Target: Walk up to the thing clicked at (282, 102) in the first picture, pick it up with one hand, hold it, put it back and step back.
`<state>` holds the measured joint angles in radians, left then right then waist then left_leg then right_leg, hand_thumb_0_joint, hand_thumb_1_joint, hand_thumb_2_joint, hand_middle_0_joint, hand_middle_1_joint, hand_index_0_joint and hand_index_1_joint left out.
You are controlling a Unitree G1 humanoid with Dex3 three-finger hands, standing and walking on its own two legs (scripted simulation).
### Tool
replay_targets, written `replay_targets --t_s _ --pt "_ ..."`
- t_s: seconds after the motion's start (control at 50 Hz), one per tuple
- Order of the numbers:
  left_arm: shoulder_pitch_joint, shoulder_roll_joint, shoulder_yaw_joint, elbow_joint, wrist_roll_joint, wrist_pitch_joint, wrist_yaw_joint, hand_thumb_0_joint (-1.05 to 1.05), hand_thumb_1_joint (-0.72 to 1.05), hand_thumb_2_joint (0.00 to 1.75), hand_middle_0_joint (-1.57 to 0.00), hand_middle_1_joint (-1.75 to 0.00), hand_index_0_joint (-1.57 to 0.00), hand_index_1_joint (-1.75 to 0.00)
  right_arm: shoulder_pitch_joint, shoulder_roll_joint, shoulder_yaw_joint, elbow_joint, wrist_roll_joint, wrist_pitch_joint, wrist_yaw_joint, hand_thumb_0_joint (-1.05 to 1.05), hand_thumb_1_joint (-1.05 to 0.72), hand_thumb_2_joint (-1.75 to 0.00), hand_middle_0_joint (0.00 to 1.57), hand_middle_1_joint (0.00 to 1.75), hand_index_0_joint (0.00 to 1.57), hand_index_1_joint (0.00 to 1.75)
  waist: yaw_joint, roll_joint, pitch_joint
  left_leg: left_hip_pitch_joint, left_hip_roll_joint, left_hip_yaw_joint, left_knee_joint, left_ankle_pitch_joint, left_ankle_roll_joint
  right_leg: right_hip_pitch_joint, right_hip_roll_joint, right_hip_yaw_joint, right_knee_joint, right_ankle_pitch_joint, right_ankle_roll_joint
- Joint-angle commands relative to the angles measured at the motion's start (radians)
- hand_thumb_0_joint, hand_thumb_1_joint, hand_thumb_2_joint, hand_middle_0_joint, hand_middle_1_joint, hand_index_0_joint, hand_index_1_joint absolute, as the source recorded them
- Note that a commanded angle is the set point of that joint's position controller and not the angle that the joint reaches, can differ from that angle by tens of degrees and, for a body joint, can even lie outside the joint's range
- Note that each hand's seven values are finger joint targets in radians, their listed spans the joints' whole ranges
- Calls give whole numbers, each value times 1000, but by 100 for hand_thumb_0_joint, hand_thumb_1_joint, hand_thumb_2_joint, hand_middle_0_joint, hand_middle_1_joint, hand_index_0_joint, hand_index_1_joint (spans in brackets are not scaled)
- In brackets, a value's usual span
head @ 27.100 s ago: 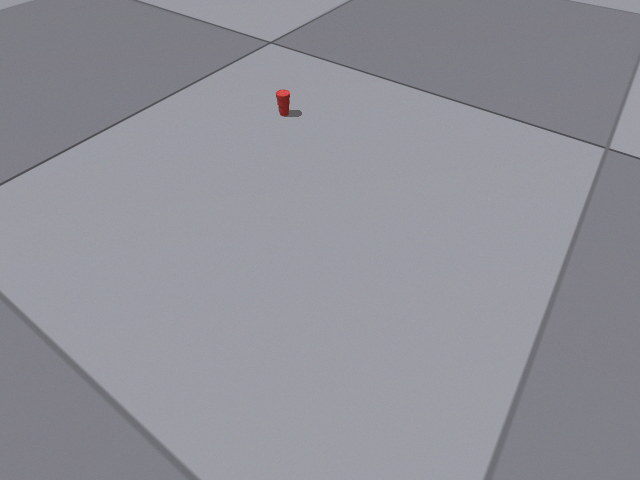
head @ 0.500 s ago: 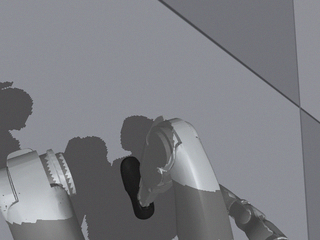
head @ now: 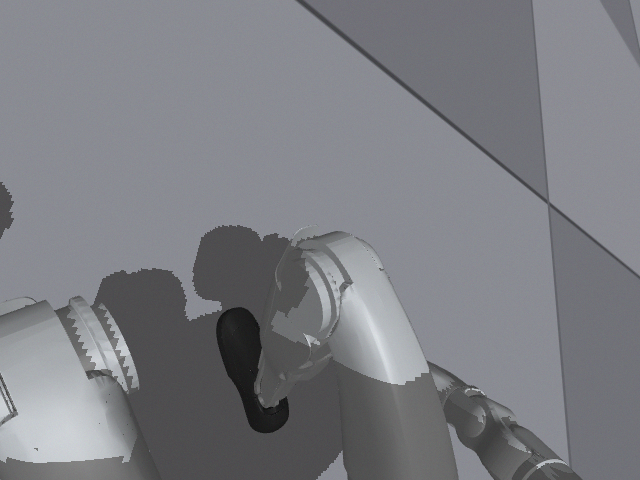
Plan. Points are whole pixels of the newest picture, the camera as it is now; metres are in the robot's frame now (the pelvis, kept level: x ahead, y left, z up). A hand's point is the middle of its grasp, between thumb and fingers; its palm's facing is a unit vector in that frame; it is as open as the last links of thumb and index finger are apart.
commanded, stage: lower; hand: left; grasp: from the side
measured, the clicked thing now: out of the picture +0.44 +0.29 -0.22
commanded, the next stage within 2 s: loosen in 0.06 s
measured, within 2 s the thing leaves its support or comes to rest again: rests again in 0.86 s
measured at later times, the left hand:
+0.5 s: hand out of the picture +0.45 +0.29 -0.18, palm faces +0.39 -0.92 +0.01, open 11.5 cm
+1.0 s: hand out of the picture +0.45 +0.32 -0.16, palm faces +0.43 -0.90 +0.02, open 17.4 cm
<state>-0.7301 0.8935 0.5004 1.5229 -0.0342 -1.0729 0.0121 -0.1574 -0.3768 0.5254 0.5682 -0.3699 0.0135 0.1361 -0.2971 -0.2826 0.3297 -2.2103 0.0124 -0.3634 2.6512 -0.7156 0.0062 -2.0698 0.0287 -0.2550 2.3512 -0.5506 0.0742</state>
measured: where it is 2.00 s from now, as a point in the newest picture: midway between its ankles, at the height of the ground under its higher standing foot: (186, 444)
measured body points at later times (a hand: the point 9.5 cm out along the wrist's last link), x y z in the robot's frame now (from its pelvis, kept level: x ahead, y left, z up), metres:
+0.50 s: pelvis +0.00 +0.00 +0.00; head +0.24 +0.19 +0.32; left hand +0.42 +0.34 -0.18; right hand +0.15 -0.25 -0.03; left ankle +0.08 +0.12 -0.26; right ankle +0.16 -0.12 -0.26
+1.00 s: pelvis +0.00 +0.00 +0.00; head +0.23 +0.20 +0.33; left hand +0.42 +0.36 -0.16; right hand +0.15 -0.24 -0.02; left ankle +0.08 +0.12 -0.26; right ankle +0.16 -0.12 -0.26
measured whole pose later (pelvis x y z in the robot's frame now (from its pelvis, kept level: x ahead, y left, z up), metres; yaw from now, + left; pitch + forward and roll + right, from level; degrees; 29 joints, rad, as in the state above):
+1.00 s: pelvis +0.00 +0.00 +0.00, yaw -1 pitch +12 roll -19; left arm -0.71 0.92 0.59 1.40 -0.06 -1.07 -0.04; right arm -0.14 -0.37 0.53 0.54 -0.36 0.04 0.12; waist -0.28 -0.29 0.32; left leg -2.20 0.02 -0.37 2.65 -0.72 0.02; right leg -2.05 0.04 -0.27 2.33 -0.54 0.07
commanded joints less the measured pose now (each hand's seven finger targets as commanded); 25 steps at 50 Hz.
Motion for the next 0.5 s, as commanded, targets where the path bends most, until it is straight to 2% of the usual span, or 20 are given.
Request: replay_targets --t_s 0.0,0.02,0.1,0.12,0.14,0.16,0.2,0.24,0.3,0.32,0.34,0.38,0.42,0.48 --pt "-292 197 21 -211 -26 -126 3 0 20 126 -124 -137 -125 -138 46 -374 -113 5 -5 14 -21 0 -91 -91 20 30 20 30 -133 639 -618 443 65 61 -356 167 -42 313 46 -94 -127 168 -67" --pt "-279 200 32 -210 -27 -127 8 0 20 127 -123 -137 -124 -137 50 -376 -112 5 -8 14 -22 0 -91 -91 20 30 20 30 -130 644 -635 465 66 62 -350 203 -45 327 45 -94 -124 194 -66" --pt "-286 206 12 -182 -18 -129 16 0 21 126 -125 -137 -125 -137 44 -376 -102 1 -8 18 -21 0 -91 -91 20 30 20 30 -141 636 -583 428 67 52 -360 167 -43 304 48 -103 -128 164 -69" --pt "-281 192 6 -173 -17 -130 14 0 22 126 -124 -136 -125 -137 32 -375 -104 -4 -6 18 -21 0 -91 -91 20 30 20 30 -143 625 -561 421 67 53 -358 150 -41 285 47 -105 -127 154 -68" --pt "-276 191 4 -173 -13 -131 14 0 22 128 -124 -137 -125 -138 43 -376 -104 2 -10 20 -21 0 -90 -90 20 30 20 30 -148 639 -572 447 71 44 -367 167 -47 291 46 -107 -124 164 -68" --pt "-286 192 -3 -174 -12 -134 15 0 22 120 -130 -134 -131 -134 38 -379 -102 0 -10 21 -22 0 -91 -90 20 30 20 30 -151 635 -560 439 69 45 -365 160 -45 286 45 -108 -125 161 -67" --pt "-289 196 1 -176 -20 -137 12 0 7 104 -116 -118 -118 -118 35 -381 -102 -1 -9 20 -21 0 -92 -90 20 30 20 30 -146 626 -566 437 69 47 -361 151 -42 290 47 -105 -130 157 -66" --pt "-288 185 9 -185 -36 -141 10 0 -1 88 -105 -102 -107 -102 35 -376 -98 -5 -11 19 -21 0 -92 -90 20 30 20 30 -148 619 -583 438 67 52 -350 169 -39 313 50 -103 -134 173 -64" --pt "-279 189 15 -178 -39 -140 9 0 -12 64 -93 -86 -95 -84 28 -378 -99 -8 -9 16 -21 0 -92 -90 20 30 20 30 -141 622 -574 443 71 48 -354 173 -41 300 50 -103 -131 171 -66" --pt "-282 184 6 -175 -36 -137 5 0 -16 57 -90 -81 -92 -79 27 -376 -99 -7 -10 17 -22 0 -93 -90 20 30 20 30 -145 626 -562 434 71 51 -354 164 -40 300 51 -104 -134 166 -66" --pt "-290 182 9 -178 -37 -138 5 0 -24 57 -82 -73 -84 -72 29 -380 -99 -9 -10 17 -22 0 -92 -90 20 30 20 30 -151 619 -564 434 72 47 -356 158 -40 297 51 -106 -136 161 -66" --pt "-286 193 5 -173 -35 -136 1 0 -35 43 -67 -57 -68 -58 24 -375 -98 -11 -8 18 -22 0 -93 -90 20 30 20 30 -140 611 -551 414 70 54 -357 128 -36 295 52 -101 -144 138 -69" --pt "-268 186 0 -139 -34 -126 -2 0 -40 36 -59 -50 -59 -50 31 -376 -95 -11 -7 20 -22 0 -92 -90 20 30 20 30 -149 596 -551 393 67 56 -356 112 -33 300 55 -107 -148 127 -67" --pt "-241 174 -3 -126 -36 -115 -9 0 -47 30 -52 -41 -52 -42 30 -375 -97 -12 -5 21 -25 0 -93 -91 20 30 20 30 -134 582 -548 391 67 57 -358 114 -33 294 55 -105 -152 129 -67"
